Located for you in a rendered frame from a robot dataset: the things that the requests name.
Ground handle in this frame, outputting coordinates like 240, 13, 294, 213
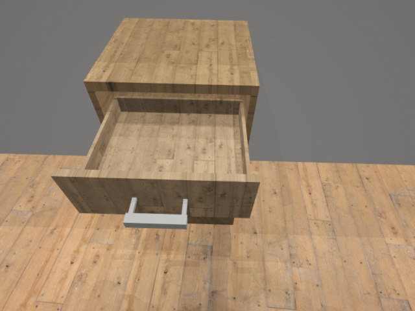
123, 198, 188, 229

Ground cabinet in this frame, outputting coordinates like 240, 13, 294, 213
84, 18, 259, 225

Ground drawer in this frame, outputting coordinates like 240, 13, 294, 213
51, 96, 260, 218

